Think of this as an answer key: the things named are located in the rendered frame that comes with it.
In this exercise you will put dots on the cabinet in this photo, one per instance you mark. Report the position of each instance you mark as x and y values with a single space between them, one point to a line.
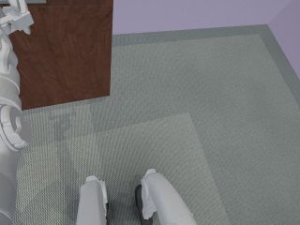
67 56

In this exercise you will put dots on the robot left forearm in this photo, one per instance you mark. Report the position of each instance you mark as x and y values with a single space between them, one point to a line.
9 75

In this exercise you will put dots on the robot left hand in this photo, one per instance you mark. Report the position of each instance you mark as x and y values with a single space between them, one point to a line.
18 15

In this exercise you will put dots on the robot right shin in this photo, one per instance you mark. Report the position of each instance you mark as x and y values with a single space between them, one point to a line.
148 207

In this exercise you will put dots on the robot left upper arm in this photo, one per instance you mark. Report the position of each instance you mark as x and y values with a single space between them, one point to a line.
15 134

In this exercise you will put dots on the right robot thigh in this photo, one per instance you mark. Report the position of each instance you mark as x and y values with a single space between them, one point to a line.
171 209

